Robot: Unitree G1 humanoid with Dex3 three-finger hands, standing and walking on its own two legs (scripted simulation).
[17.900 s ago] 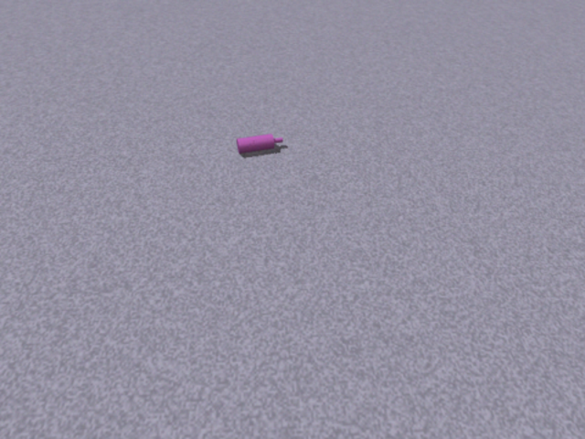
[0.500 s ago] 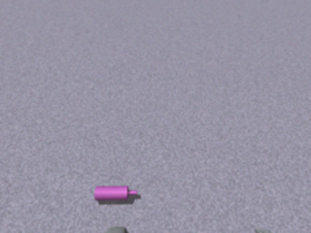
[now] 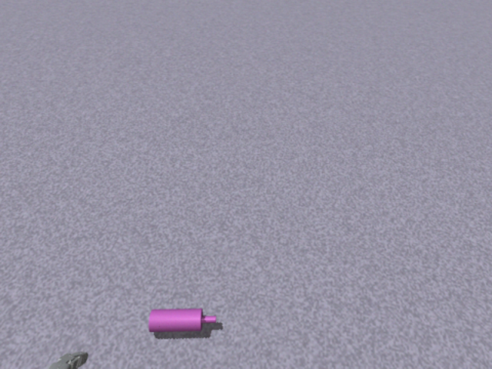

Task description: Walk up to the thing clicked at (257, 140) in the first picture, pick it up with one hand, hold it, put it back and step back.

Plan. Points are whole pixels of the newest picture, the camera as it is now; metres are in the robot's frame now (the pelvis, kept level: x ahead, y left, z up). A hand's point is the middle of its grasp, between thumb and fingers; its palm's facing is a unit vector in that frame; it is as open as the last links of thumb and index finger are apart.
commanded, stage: walk up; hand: left
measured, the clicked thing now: (183, 319) +0.40 +0.21 -0.74
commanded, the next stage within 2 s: stand in 0.68 s
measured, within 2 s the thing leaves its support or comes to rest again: neither
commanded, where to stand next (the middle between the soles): +0.04 +0.00 m, yaw +1 degrees
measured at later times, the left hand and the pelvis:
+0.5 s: hand out of the picture +0.07 +0.26 -0.15, palm faces +0.00 -0.94 -0.34, open 7.3 cm; pelvis +0.01 +0.00 +0.01, yaw +1 degrees
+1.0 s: hand out of the picture +0.08 +0.25 -0.15, palm faces -0.02 -0.94 -0.33, open 7.3 cm; pelvis +0.01 +0.00 +0.01, yaw +0 degrees
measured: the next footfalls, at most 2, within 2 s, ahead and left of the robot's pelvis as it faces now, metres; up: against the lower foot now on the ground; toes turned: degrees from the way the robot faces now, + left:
none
